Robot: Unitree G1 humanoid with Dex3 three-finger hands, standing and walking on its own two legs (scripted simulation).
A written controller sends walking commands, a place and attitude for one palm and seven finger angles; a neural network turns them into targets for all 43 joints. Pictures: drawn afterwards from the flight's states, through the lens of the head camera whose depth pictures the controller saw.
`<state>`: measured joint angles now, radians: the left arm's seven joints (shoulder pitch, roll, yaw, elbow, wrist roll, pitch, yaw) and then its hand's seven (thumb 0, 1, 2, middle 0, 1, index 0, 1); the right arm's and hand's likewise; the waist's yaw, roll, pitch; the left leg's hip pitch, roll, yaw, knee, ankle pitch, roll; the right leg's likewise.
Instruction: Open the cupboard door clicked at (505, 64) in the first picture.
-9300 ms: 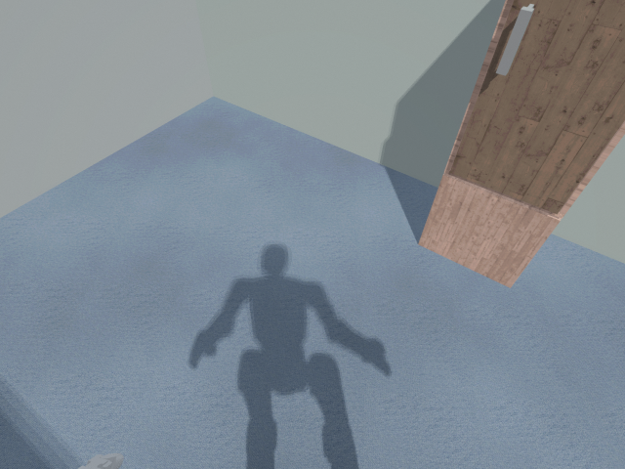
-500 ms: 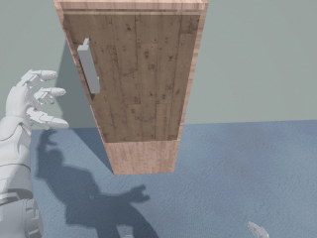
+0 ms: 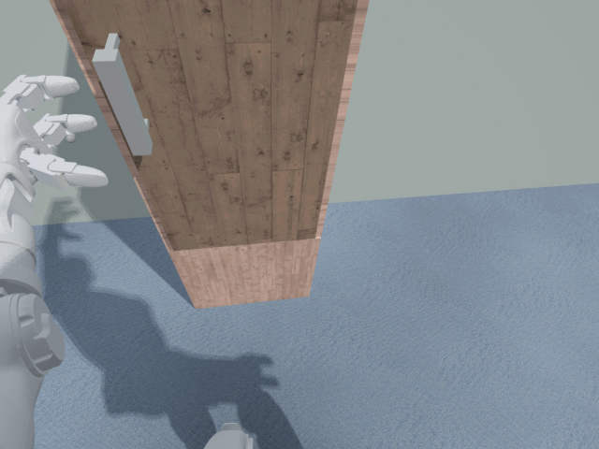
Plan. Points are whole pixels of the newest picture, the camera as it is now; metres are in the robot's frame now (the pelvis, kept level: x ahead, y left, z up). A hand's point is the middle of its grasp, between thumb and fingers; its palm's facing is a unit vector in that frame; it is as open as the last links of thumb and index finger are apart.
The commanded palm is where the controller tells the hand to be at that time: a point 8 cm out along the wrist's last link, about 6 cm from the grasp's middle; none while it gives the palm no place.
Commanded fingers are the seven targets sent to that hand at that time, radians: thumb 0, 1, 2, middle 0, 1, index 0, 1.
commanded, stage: move the hooked fingers beside the handle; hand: left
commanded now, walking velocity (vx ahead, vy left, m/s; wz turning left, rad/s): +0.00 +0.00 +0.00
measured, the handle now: (128, 97) +0.55 +0.22 +0.14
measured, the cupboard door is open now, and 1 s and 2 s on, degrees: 0 0 0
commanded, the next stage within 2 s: slide the fingers in behind the handle in 1.04 s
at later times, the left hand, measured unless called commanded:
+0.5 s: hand (83, 119) +0.51 +0.28 +0.14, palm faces +0.10 -0.99 +0.01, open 14.0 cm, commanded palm +0.49 +0.32 +0.14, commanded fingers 0.00 -0.50 0.30 -0.30 -1.20 -0.30 -1.20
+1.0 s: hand (75, 124) +0.50 +0.28 +0.14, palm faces +0.11 -0.99 +0.01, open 14.0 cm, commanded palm +0.48 +0.33 +0.14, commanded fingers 0.00 -0.50 0.30 -0.30 -1.20 -0.30 -1.20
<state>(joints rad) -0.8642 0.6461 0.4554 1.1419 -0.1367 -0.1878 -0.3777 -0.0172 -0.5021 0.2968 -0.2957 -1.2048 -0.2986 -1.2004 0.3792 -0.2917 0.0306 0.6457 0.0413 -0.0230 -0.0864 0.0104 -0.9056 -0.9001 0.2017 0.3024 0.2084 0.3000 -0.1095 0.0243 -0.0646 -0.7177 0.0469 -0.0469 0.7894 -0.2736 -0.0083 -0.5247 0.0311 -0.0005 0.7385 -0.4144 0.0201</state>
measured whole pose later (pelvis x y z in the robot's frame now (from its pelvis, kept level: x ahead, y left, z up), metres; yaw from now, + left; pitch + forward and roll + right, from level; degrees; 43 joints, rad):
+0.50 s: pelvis +0.02 +0.00 +0.00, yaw -2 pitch +16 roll -3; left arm -0.91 0.73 0.54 1.20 -0.09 -0.20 -0.39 -0.02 -0.50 0.30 -0.30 -1.20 -0.30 -1.20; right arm 0.45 -0.28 0.02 0.63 0.03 0.07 -0.06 0.01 -0.91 -0.90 0.20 0.30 0.21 0.30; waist -0.15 0.02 -0.09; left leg -0.79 0.07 -0.03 0.83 -0.32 -0.01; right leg -0.59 0.05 0.02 0.75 -0.43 0.02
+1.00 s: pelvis +0.02 +0.00 +0.00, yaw -1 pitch +15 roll -4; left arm -0.89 0.69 0.50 1.17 -0.11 -0.21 -0.38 -0.02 -0.50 0.30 -0.30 -1.20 -0.30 -1.20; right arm 0.39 -0.28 0.03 0.60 0.03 0.07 -0.06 0.01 -0.91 -0.90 0.20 0.30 0.21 0.30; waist -0.13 0.02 -0.10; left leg -0.77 0.06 -0.05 0.84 -0.33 -0.01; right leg -0.57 0.04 0.00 0.76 -0.45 0.02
